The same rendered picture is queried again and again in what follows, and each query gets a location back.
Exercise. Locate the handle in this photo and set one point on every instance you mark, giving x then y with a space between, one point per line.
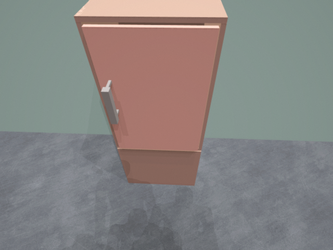
109 103

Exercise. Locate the cupboard door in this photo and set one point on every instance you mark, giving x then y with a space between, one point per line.
160 80

